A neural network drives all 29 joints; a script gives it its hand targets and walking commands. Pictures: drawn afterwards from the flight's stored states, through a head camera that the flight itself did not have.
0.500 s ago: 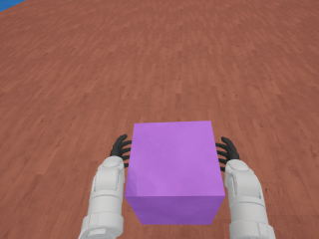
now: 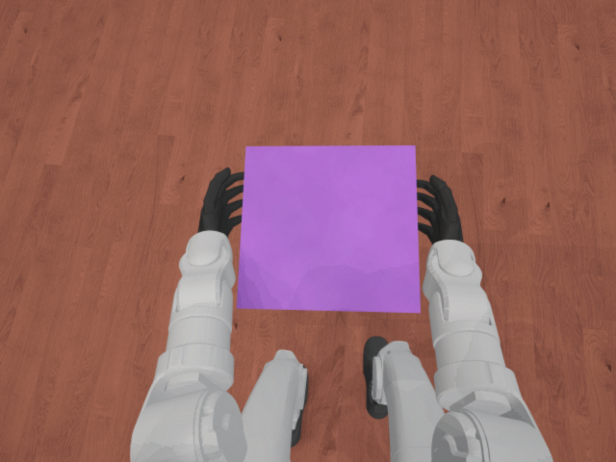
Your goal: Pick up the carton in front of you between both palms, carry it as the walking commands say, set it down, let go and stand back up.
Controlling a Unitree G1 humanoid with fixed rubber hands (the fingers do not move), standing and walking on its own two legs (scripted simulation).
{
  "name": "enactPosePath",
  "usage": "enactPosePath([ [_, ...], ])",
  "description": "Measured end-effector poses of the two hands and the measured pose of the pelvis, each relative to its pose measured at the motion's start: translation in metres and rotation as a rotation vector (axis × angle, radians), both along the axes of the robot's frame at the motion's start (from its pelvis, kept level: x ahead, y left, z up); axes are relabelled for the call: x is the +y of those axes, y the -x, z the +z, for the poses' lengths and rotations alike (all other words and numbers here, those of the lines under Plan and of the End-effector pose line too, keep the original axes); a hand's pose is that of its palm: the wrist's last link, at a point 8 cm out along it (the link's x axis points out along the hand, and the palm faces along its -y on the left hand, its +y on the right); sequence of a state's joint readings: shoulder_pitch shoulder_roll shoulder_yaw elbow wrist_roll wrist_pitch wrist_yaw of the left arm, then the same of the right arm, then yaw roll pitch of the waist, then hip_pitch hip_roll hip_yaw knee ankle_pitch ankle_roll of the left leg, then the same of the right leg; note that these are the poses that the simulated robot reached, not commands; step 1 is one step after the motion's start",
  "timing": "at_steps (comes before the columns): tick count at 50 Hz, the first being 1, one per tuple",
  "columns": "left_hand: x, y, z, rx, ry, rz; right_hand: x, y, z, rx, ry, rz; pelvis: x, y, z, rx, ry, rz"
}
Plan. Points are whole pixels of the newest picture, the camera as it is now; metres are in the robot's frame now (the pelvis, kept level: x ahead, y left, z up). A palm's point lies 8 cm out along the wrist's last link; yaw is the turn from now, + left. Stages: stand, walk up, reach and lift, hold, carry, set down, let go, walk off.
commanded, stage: set down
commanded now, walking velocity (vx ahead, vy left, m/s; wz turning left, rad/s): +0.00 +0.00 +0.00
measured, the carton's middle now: (329, 241) +0.39 +0.02 -0.15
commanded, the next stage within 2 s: none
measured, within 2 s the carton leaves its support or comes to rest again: rests again in 1.78 s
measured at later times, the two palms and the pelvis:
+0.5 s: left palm (250, 228) +0.43 +0.16 -0.21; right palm (425, 231) +0.43 -0.14 -0.22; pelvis -0.01 +0.02 -0.13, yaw +1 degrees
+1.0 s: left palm (271, 236) +0.45 +0.15 -0.37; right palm (411, 237) +0.46 -0.15 -0.39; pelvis -0.04 +0.01 -0.25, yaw +4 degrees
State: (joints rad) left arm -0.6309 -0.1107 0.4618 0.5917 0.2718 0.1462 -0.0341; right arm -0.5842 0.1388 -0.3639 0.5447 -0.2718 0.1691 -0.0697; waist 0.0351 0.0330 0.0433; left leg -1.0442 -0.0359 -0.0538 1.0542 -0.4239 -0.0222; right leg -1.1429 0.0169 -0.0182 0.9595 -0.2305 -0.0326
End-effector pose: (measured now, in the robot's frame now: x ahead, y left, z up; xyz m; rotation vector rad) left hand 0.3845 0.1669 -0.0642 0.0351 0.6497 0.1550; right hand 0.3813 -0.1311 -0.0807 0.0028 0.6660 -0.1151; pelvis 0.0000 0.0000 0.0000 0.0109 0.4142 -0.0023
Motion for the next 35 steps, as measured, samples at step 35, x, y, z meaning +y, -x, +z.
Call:
enactPosePath([
  [35, -0.012, -0.051, -0.214, 0.005, 0.053, 0.053, -0.013, -0.061, -0.211, 0.013, -0.004, 0.024, 0.014, 0.02, -0.185, 0.388, -0.03, 0.019],
])
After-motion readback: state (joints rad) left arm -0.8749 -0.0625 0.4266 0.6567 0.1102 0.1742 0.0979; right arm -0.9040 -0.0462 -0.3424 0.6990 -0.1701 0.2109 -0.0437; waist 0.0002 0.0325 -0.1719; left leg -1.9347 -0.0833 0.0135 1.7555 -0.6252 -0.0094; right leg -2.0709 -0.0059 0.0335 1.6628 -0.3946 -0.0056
